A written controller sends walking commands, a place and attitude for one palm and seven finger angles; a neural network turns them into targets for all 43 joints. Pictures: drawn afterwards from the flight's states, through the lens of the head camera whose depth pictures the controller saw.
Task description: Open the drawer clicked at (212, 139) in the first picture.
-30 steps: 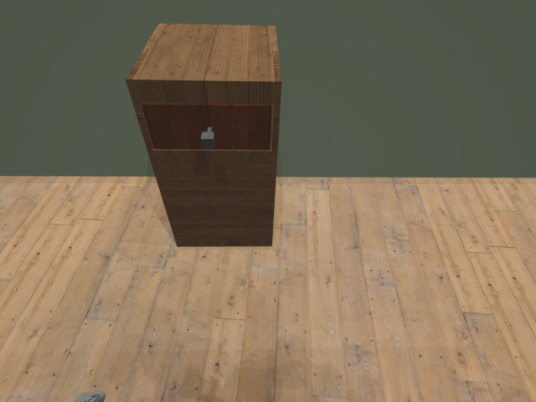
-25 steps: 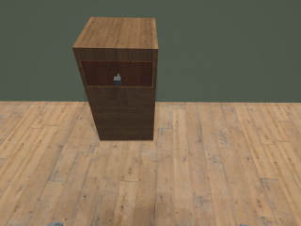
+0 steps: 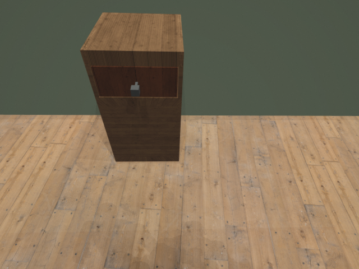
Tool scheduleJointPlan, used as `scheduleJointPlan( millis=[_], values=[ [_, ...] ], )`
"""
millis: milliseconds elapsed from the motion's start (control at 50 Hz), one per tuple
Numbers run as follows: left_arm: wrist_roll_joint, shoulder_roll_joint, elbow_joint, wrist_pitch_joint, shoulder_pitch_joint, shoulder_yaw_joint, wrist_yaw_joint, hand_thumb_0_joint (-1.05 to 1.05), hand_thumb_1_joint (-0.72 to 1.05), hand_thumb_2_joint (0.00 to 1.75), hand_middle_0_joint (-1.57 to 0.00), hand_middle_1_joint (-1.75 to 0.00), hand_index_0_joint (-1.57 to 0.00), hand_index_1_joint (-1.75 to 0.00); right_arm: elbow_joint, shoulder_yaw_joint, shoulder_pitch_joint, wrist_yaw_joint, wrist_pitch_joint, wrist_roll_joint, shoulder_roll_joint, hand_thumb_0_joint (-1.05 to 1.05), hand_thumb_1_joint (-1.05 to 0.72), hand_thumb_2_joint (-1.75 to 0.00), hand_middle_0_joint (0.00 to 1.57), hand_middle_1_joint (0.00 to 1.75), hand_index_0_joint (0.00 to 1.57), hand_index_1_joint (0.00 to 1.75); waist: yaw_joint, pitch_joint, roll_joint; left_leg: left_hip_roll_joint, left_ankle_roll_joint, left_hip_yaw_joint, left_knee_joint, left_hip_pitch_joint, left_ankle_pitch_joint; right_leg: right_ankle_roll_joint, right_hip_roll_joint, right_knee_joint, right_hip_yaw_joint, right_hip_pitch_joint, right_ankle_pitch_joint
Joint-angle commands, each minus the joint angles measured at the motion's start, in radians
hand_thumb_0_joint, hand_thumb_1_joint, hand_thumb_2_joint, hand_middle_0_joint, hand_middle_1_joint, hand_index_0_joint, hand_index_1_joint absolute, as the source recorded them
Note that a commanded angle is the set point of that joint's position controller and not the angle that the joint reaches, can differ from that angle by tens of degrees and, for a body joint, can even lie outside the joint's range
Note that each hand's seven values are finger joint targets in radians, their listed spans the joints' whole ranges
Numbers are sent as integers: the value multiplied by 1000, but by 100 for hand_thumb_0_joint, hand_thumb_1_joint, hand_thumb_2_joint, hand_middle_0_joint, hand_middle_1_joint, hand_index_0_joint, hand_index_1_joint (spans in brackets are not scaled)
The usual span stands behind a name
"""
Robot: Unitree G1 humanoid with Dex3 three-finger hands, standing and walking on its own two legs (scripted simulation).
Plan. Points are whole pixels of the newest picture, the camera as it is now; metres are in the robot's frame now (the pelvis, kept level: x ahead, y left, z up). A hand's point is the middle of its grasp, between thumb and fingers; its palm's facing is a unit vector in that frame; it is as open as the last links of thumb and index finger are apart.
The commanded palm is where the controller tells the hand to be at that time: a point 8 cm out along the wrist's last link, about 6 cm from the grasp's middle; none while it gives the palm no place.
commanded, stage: stand and wait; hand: left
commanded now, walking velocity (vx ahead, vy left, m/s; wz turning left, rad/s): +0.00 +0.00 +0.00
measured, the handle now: (135, 88) +0.88 +0.25 -0.13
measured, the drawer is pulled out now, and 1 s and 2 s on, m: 0.00 0.00 0.00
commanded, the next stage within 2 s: look at it before walking up in 0.22 s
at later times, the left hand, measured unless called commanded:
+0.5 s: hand out of the picture +0.08 +0.24 -0.15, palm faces -0.03 -0.94 -0.34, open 7.4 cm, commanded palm none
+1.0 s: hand out of the picture +0.08 +0.24 -0.16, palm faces -0.03 -0.94 -0.34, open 7.4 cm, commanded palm none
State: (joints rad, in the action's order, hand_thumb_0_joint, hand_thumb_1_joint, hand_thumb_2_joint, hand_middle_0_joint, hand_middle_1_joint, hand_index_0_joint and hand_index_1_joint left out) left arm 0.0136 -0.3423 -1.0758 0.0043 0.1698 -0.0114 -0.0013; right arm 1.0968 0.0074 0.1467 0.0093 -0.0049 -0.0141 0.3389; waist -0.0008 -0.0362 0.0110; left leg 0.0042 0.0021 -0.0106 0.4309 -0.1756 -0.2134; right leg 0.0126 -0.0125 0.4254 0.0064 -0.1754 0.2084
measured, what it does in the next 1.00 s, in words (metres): stands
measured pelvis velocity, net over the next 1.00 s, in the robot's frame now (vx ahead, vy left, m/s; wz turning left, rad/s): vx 0.01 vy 0.00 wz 0.00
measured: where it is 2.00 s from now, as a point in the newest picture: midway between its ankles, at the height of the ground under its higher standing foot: (172, 256)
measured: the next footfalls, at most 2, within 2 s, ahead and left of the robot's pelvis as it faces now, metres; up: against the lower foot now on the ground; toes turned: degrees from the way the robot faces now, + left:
right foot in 1.76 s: +0.38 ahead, -0.07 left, +0.00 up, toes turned -5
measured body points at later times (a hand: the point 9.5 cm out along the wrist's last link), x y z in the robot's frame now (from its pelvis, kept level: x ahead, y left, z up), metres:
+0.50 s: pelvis +0.01 +0.00 +0.00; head +0.01 +0.00 +0.45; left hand +0.09 +0.29 -0.13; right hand +0.09 -0.30 -0.13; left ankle +0.01 +0.12 -0.74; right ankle +0.02 -0.13 -0.74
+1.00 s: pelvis +0.01 +0.00 +0.00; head +0.02 +0.00 +0.45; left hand +0.08 +0.29 -0.13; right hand +0.10 -0.30 -0.13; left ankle +0.01 +0.12 -0.74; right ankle +0.02 -0.13 -0.74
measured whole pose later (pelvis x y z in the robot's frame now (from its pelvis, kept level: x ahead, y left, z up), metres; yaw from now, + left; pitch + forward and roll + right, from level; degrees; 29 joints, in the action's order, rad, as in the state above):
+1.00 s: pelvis +0.01 +0.00 +0.00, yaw +0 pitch -2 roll +0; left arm 0.01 -0.35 -1.09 0.00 0.15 -0.01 0.00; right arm 1.11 0.01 0.11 0.01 -0.01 -0.01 0.34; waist -0.01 -0.04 0.01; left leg 0.00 -0.01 -0.01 0.37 -0.13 -0.20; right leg 0.01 -0.01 0.37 0.01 -0.13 0.20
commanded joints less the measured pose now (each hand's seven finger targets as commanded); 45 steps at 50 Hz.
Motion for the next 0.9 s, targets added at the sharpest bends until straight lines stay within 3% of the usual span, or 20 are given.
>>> scheduleJointPlan(
  millis=[0,140,380,540,880],
  values=[
    [-4,-201,67,-32,-56,43,-11,0,90,90,-20,-30,-20,-30,-63,-44,-70,-17,-27,5,199,0,-90,-90,20,30,20,30,1,57,-13,-108,32,-103,-95,-9,50,-42,-105,-93,110,3,-12],
    [-3,-201,57,-27,-61,43,-10,0,90,90,-20,-30,-20,-30,-50,-43,-63,-16,-26,4,206,0,-90,-90,20,30,20,30,-1,25,-21,-110,32,-115,-127,-29,-15,-40,-97,-101,110,-16,43],
    [-3,-202,59,-35,-67,44,-13,0,90,90,-20,-30,-20,-30,-47,-43,-69,-18,-30,7,205,0,-90,-90,20,30,20,30,2,78,-9,-119,30,-98,-104,31,131,-40,-104,-84,101,21,-113],
    [-2,-203,58,-33,-70,45,-13,0,90,90,-20,-30,-20,-30,-47,-42,-83,-19,-29,7,203,0,-90,-90,20,30,20,30,0,54,-16,-118,27,-94,-115,29,121,-37,-104,-97,102,20,-109],
    [-2,-205,54,-35,-66,45,-11,0,90,90,-20,-30,-20,-30,-47,-40,-86,-21,-29,9,206,0,-90,-90,20,30,20,30,0,81,-12,-121,26,-95,-117,59,161,-37,-105,-105,99,45,-147]
  ],
)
